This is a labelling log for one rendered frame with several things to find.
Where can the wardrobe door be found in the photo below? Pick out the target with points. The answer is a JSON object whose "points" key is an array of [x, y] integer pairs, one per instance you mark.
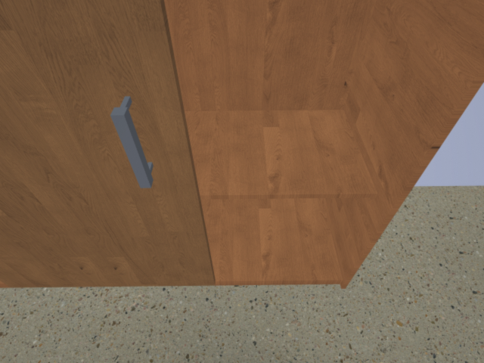
{"points": [[72, 213]]}

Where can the handle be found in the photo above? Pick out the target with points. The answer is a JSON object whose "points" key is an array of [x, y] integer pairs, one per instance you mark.
{"points": [[128, 136]]}

